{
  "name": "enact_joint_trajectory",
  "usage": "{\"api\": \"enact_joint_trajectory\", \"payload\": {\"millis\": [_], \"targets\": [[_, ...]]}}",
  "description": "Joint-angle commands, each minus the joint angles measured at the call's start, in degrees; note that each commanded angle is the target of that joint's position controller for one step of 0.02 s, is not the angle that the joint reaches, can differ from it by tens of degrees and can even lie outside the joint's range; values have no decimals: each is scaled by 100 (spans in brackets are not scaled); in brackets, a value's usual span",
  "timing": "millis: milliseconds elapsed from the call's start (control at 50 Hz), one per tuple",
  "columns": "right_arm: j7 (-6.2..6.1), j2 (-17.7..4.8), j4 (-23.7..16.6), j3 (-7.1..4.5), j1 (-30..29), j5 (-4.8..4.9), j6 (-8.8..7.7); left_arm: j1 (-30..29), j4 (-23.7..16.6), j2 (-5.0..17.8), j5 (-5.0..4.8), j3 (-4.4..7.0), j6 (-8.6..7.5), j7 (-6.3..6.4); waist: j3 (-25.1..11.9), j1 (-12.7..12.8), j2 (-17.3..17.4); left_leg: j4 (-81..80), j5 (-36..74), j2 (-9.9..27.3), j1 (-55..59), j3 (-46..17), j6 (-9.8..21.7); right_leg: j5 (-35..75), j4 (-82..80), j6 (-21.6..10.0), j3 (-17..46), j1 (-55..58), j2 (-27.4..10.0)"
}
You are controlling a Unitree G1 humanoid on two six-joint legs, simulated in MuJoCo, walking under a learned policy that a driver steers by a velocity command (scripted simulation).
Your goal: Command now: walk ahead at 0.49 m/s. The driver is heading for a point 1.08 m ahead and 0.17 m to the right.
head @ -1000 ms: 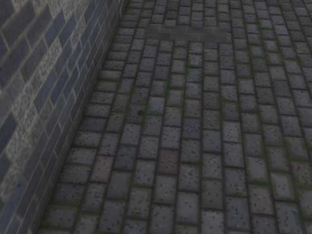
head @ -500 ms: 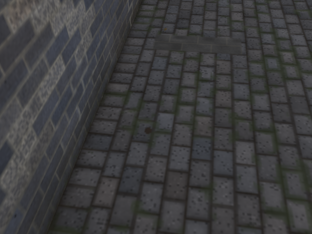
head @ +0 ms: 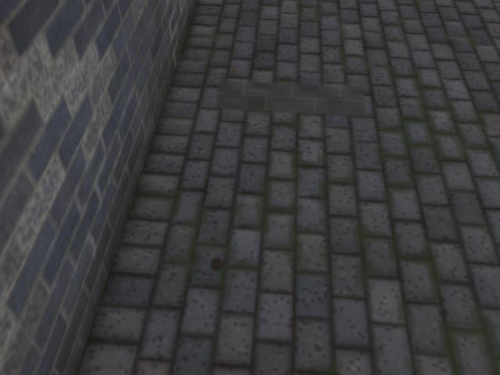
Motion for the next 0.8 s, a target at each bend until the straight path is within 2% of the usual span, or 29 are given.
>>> {"api": "enact_joint_trajectory", "payload": {"millis": [20, 100, 120, 140, 160, 180, 200, 220, 240, 260, 280, 300, 320, 340, 380, 400, 440, 480, 540, 600, 660, 700, 720, 740, 760, 780, 800], "targets": [[-74, -1029, -334, -180, -135, 105, -63, -379, -410, 254, 2, 58, -43, -49, 281, 132, 433, -914, -377, 1550, -205, -1079, 834, 619, -717, 219, -117, 177, 136], [-110, -1043, -210, -182, 97, 62, 8, -853, -602, 245, -52, 47, -94, -131, 579, -13, 648, -728, -308, 1732, 245, -985, 819, 331, -1399, 218, -159, 232, 223], [-106, -1055, -197, -194, 86, 71, 13, -912, -642, 281, -60, 49, -114, -157, 621, -15, 659, -661, -303, 1783, 333, -961, 794, 166, -1530, 162, -164, 312, 229], [-134, -1091, -137, -215, 64, 131, 23, -951, -665, 303, -92, 49, -167, -188, 696, 12, 668, -595, -466, 1866, 403, -963, 715, -83, -1671, 98, -137, 328, 160], [-140, -1125, -129, -235, 29, 149, 32, -886, -673, 331, -101, 51, -208, -215, 701, 55, 678, -474, -494, 1919, 458, -973, 675, -281, -1803, 26, -178, 495, 177], [-142, -1167, -120, -254, -42, 147, 45, -738, -641, 385, -100, 75, -241, -230, 666, 150, 696, -303, -386, 1947, 460, -985, 631, -435, -1933, -49, -236, 789, 216], [-133, -1268, -130, -293, -124, 162, 97, -396, -574, 514, -89, 145, -291, -220, 548, 331, 711, 23, 58, 1856, 453, -929, 555, -621, -2085, -120, -368, 1261, 340], [-122, -1203, -166, -281, -208, 116, 146, 233, -349, 684, -86, 252, -322, -206, 138, 623, 588, 802, 893, 1618, 339, -707, 431, -626, -2185, -236, -514, 2111, 518], [-110, -940, -259, -191, -226, 33, 167, 1297, -48, 1050, -80, 408, -349, -167, -594, 987, 74, 2433, 1159, 1203, -350, -281, 248, -605, -2123, -495, -7, 3604, 129], [-66, -332, -455, -12, 82, 82, 47, 2189, 147, 1682, 18, 549, -322, -180, -1291, 1036, -1570, 4923, -634, 166, -2728, 161, -170, -1182, -2741, -1371, 2495, 5787, -1176], [-42, -438, -390, -23, 221, 208, -134, 2215, 183, 1182, 53, 398, -354, -241, -1739, 997, -1719, 6155, -2334, -9, -3583, -845, -75, -1678, -3547, -1652, 4100, 6064, -1569], [0, -930, -514, -140, -220, 341, -243, 1704, 92, 727, 52, 257, -370, -264, -987, 904, -1081, 6605, -2026, 259, -4151, -1103, 148, -1499, -3442, -1397, 3385, 5549, -1453], [-24, -1120, -619, -179, -625, 271, -231, 1058, -103, 564, 32, 162, -371, -261, -688, 660, -506, 6404, -1338, 613, -3985, -953, 254, -851, -3442, -1146, 2465, 4754, -1283], [-53, -1068, -629, -204, -774, 161, -166, 617, -180, 376, 34, 90, -376, -282, -400, 468, -127, 5935, -793, 912, -3679, -808, 213, -284, -3606, -1036, 1811, 4095, -1000], [-46, -982, -629, -258, -723, 55, 35, 497, -87, 293, 81, 36, -404, -312, -256, 249, -305, 5336, -393, 1146, -3028, -682, 119, 469, -3839, -871, 1112, 3459, -651], [-38, -879, -607, -260, -662, 60, 111, 625, 3, 321, 87, 34, -412, -306, -232, 206, -317, 5253, -322, 1112, -2912, -591, 57, 921, -3872, -895, 884, 3344, -569], [-43, -805, -699, -271, -847, 37, 197, 909, 156, 495, 73, 72, -405, -237, -101, 223, -209, 4863, -28, 1082, -3107, -509, -86, 1460, -3956, -955, 595, 3339, -530], [-50, -785, -887, -284, -1314, 10, 236, 1124, 268, 573, 54, 82, -353, -145, 61, 323, -138, 4201, 400, 1075, -3394, -487, -228, 1516, -4076, -962, 468, 3448, -539], [-24, -708, -1086, -273, -1913, 40, 229, 1288, 347, 573, 34, 60, -287, -48, 244, 480, -213, 3023, 1088, 967, -3243, -355, -290, 1155, -4250, -803, 190, 3462, -365], [-6, -688, -1207, -250, -2416, 86, 198, 1517, 459, 635, 27, 71, -280, -14, 388, 668, -224, 2260, 1392, 857, -3183, -231, -255, 869, -4319, -730, 110, 3752, -375], [36, -675, -1359, -210, -2845, 98, 153, 1793, 637, 623, 6, 89, -224, -22, 541, 810, -221, 1853, 1159, 817, -3431, -197, -177, 988, -4155, -840, 131, 4352, -557], [137, -622, -1475, -167, -3097, 143, 82, 1909, 731, 585, 26, 91, -157, -44, 668, 871, -199, 1638, 825, 766, -3442, -84, -76, 1090, -3985, -984, 154, 4610, -689], [174, -655, -1521, -168, -3145, 147, 51, 1892, 751, 635, 20, 111, -136, -39, 673, 839, -217, 1554, 637, 743, -3380, -66, -12, 1304, -3869, -995, 181, 4733, -759], [189, -696, -1496, -164, -2983, 122, 21, 1735, 738, 723, -11, 136, -148, -32, 668, 687, -391, 1382, 427, 713, -3089, -76, 66, 1584, -3776, -990, 183, 4724, -795], [189, -855, -1463, -217, -2795, 113, -3, 1628, 711, 805, -6, 160, -155, -31, 490, 562, -445, 1337, 298, 552, -2600, 46, 144, 2388, -3541, -957, 167, 4738, -787], [169, -1016, -1381, -291, -2423, 105, -15, 1524, 700, 901, 4, 187, -144, -33, 193, 338, -513, 1269, 222, 344, -1942, 209, 246, 3373, -3094, -900, 105, 4742, -726], [90, -1239, -1086, -404, -1550, 122, -24, 1388, 646, 902, 7, 180, -125, -38, -218, -79, -463, 1134, 312, 168, -835, 355, 344, 3769, -2195, -749, -132, 4502, -415]]}}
